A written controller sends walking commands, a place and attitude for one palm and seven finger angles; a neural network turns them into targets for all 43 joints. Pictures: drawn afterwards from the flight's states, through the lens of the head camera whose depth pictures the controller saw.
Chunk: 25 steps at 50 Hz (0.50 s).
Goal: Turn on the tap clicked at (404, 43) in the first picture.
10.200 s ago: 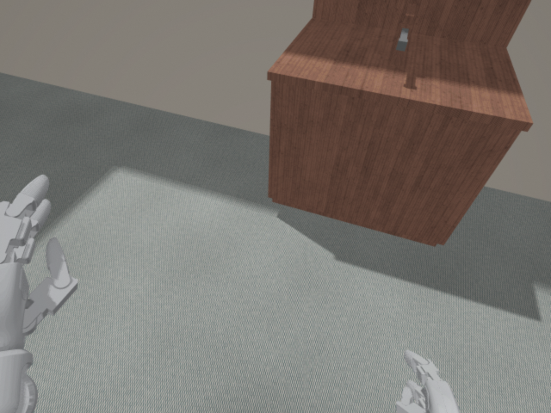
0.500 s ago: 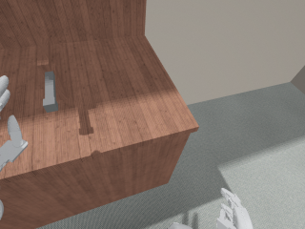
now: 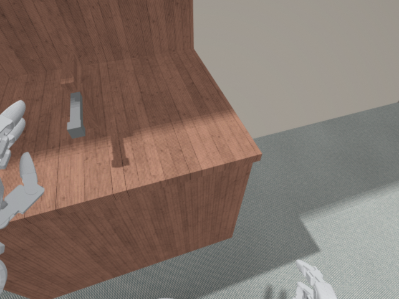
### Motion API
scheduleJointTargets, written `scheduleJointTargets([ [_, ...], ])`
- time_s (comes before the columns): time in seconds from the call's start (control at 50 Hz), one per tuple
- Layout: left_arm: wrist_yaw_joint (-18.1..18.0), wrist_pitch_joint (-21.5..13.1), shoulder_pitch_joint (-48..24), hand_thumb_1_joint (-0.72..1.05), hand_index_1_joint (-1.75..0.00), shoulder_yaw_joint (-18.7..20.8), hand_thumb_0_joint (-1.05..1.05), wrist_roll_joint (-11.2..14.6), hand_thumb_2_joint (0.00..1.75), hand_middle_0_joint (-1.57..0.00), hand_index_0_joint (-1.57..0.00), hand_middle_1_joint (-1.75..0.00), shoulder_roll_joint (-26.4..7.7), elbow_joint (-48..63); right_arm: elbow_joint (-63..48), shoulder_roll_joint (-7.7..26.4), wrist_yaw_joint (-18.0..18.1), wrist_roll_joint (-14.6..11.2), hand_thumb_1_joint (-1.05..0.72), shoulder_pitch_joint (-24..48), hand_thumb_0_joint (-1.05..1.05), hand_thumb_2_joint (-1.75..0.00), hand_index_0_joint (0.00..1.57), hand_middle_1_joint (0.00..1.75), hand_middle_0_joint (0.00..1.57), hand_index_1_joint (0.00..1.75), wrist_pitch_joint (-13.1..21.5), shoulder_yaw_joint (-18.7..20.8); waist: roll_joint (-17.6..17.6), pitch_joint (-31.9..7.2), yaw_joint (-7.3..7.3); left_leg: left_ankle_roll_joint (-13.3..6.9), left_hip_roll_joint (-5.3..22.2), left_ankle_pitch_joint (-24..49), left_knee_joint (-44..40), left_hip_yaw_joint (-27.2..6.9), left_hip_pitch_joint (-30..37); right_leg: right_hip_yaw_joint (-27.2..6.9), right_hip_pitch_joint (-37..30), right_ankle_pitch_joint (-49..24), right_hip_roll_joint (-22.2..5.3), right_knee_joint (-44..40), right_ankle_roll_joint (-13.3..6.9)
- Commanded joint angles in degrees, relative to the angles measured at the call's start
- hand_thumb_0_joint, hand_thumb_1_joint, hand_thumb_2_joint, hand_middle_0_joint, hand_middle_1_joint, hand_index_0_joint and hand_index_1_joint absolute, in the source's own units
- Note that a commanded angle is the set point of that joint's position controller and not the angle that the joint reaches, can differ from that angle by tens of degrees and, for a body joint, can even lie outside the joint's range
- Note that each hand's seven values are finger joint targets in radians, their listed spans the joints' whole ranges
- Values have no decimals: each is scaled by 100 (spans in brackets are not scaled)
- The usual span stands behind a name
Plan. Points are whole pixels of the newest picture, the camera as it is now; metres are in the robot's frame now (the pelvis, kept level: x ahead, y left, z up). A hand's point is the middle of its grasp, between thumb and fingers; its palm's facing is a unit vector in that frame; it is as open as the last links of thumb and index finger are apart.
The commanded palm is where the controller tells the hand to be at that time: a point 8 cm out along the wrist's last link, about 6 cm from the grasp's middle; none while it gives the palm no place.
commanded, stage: come to a stop and stand still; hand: left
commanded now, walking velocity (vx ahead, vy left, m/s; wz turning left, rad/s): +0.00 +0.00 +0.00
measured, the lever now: (76, 129) +0.44 +0.29 +0.10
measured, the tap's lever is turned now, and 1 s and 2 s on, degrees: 0 0 0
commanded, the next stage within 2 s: look again from close up in 1.36 s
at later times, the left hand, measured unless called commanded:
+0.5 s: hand out of the picture +0.16 +0.24 +0.21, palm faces +0.37 -0.78 -0.51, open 7.4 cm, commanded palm +0.09 +0.29 +0.20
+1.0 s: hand out of the picture +0.06 +0.27 +0.19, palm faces +0.39 -0.77 -0.51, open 7.4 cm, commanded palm -0.01 +0.30 +0.20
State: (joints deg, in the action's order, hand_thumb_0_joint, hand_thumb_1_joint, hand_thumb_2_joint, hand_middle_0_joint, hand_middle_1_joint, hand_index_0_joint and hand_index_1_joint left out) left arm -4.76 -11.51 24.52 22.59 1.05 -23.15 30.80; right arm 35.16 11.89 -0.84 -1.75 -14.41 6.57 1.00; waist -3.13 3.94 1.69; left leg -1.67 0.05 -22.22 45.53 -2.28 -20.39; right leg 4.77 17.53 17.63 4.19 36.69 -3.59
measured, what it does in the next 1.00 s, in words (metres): walks backwards: left foot, then left foot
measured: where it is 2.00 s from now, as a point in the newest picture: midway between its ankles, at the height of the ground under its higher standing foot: outside the picture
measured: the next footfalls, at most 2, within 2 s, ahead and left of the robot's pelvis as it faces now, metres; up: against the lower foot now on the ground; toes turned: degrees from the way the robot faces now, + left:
left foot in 0.22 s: -0.04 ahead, +0.14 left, +0.00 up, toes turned -1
left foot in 0.68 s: -0.14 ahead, +0.16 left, +0.00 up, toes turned +0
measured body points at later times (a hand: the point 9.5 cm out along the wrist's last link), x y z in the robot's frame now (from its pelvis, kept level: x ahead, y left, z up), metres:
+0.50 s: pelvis -0.07 +0.01 +0.00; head -0.04 +0.00 +0.45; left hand +0.13 +0.28 +0.23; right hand +0.09 -0.22 -0.10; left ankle -0.09 +0.13 -0.66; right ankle +0.00 -0.06 -0.72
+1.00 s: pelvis -0.15 +0.02 -0.01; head -0.13 +0.01 +0.44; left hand +0.03 +0.31 +0.21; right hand +0.00 -0.21 -0.11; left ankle -0.19 +0.13 -0.62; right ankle -0.09 -0.04 -0.72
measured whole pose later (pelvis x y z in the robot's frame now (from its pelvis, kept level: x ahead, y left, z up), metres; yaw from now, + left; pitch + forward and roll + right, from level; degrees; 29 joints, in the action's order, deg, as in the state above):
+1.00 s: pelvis -0.15 +0.02 -0.01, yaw +3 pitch -2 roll -1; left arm -3.6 -12.3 26.8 27.2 4.2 -25.4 27.8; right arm 35.0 11.0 -1.7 -2.1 -13.6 2.5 2.3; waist -1.7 4.0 2.8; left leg 0.5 -2.7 -20.2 77.0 -2.9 -30.3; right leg 4.0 22.4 17.9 5.5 41.9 -6.6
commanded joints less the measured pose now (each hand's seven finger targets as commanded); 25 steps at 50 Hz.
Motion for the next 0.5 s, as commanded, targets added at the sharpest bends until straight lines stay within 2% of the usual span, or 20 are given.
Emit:
scheduleJointTargets([
  [0.0,-116,-155,-263,90,-30,762,0,263,90,-20,-20,-30,-860,434,-1036,884,31,-89,-90,275,0,-90,20,30,20,30,122,503,1992,-714,-118,147,-152,-70,2367,-432,-739,-2871,-48,-1574,-2333,-1706,-1129],
  [0.02,-141,-153,-114,90,-30,847,0,271,90,-20,-20,-30,-915,384,-970,740,59,-105,-90,436,0,-90,20,30,20,30,108,421,1377,-526,-107,116,65,4,2538,-599,-598,-2892,565,-1219,-2377,-1629,-1232],
  [0.06,-205,-134,101,90,-30,828,0,210,90,-20,-20,-30,-990,508,-884,526,70,17,-90,530,0,-90,20,30,20,30,-18,259,734,-670,-43,122,97,41,2346,-344,-420,-2241,759,-1233,-2119,-1219,-1096],
  [0.08,-238,-169,-137,90,-30,812,0,187,90,-20,-20,-30,-1038,789,-895,484,76,43,-90,644,0,-90,20,30,20,30,-2,224,576,-840,-82,82,115,-141,1807,-301,-355,-2117,589,-1452,-2101,-1041,-1038],
  [0.16,-434,-252,-413,90,-30,689,0,86,90,-20,-20,-30,-1145,1610,-856,515,219,144,-90,559,0,-90,20,30,20,30,222,259,605,-1348,-148,-9,-100,339,-458,299,367,-1783,118,-1730,-1773,-443,-713],
  [0.2,-515,-294,-234,90,-30,813,0,89,90,-20,-20,-30,-1224,1921,-875,541,327,149,-90,529,0,-90,20,30,20,30,332,272,-64,-1511,-171,-46,-61,1755,-2563,624,1122,-1046,-208,-1910,-1207,562,-354],
  [0.22,-570,-324,-315,90,-30,856,0,83,90,-20,-20,-30,-1271,2058,-902,537,352,144,-90,544,0,-90,20,30,20,30,377,315,-445,-1466,-195,-89,196,2581,-3154,653,1381,-714,-258,-1580,-860,1175,-231],
  [0.24,-619,-360,-380,90,-30,943,0,53,90,-20,-20,-30,-1338,2121,-872,496,353,147,-90,556,0,-90,20,30,20,30,435,357,-998,-1382,-161,-196,585,3522,-3223,486,1693,-256,57,-547,-469,1848,-50],
  [0.26,-643,-402,-471,90,-30,1015,0,12,90,-20,-20,-30,-1393,2060,-817,394,351,200,-90,581,0,-90,20,30,20,30,479,332,-1686,-1046,-44,-335,791,4415,-2471,73,2037,-48,858,652,-160,1711,131],
  [0.28,-588,-421,-508,90,-30,1153,0,33,90,-20,-20,-30,-1531,2039,-800,389,331,266,-90,593,0,-90,20,30,20,30,491,241,-2163,-687,74,-492,966,4416,-2207,-605,1649,-222,1139,955,-236,1573,171],
  [0.3,-481,-414,-558,90,-30,1009,0,12,90,-20,-20,-30,-1307,1747,-706,388,266,237,-90,666,0,-90,20,30,20,30,462,213,-1767,-224,23,-528,1183,4309,-2032,-1101,950,-464,860,964,-345,1147,120],
  [0.32,-392,-351,-344,90,-30,889,0,-42,90,-20,-20,-30,-1039,1302,-720,551,175,157,-90,556,0,-90,20,30,20,30,382,314,-959,-255,-38,-474,1139,3994,-1510,-816,624,-532,227,485,-402,444,43],
  [0.34,-325,-276,-289,90,-30,858,0,-17,90,-20,-20,-30,-900,1052,-846,709,124,58,-90,493,0,-90,20,30,20,30,308,402,-384,-502,-164,-356,911,3412,-606,-574,396,-467,-522,-491,-531,-431,-73],
  [0.36,-254,-188,-241,90,-30,863,0,53,90,-20,-20,-30,-887,888,-948,756,86,-53,-90,453,0,-90,20,30,20,30,250,442,361,-873,-215,-250,444,2347,527,-249,297,-383,-1021,-1695,-768,-1093,-185],
  [0.38,-228,-133,158,90,-30,877,0,143,90,-20,-20,-30,-885,558,-1001,660,84,-89,-90,343,0,-90,20,30,20,30,173,451,1230,-1155,-109,-98,-171,1328,1646,220,117,-600,-1271,-2650,-1103,-1251,-360],
  [0.4,-229,-142,484,90,-30,1058,0,306,90,-20,-20,-30,-999,361,-1131,644,153,-79,-90,396,0,-90,20,30,20,30,154,426,1780,-1159,-71,61,-473,-288,2398,169,-592,-1331,-1257,-3322,-1615,-1018,-690],
  [0.42,-193,-100,729,90,-30,1162,0,391,90,-20,-20,-30,-936,191,-1114,730,158,-57,-90,196,0,-90,20,30,20,30,109,470,2093,-1128,-119,148,-325,-239,2710,-213,-618,-2093,-492,-2333,-2079,-1322,-849],
  [0.44,-126,-58,754,90,-30,1013,0,418,90,-20,-20,-30,-830,278,-1159,802,90,-96,-90,231,0,-90,20,30,20,30,7,537,1899,-832,-116,208,-169,15,3026,-440,-428,-2432,473,-1047,-2185,-1536,-965],
  [0.46,-110,-21,703,90,-30,1104,0,415,90,-20,-20,-30,-935,335,-1115,653,73,-94,-90,457,0,-90,20,30,20,30,-103,495,1644,-604,-57,240,-23,185,3424,-481,-366,-2480,1234,-184,-2189,-1602,-1070],
  [0.48,-102,-17,569,90,-30,1177,0,398,90,-20,-20,-30,-1050,445,-1056,585,71,-34,-90,516,0,-90,20,30,20,30,-190,421,1154,-623,-3,232,23,205,3506,-411,-413,-2258,1417,41,-2134,-1462,-1094],
])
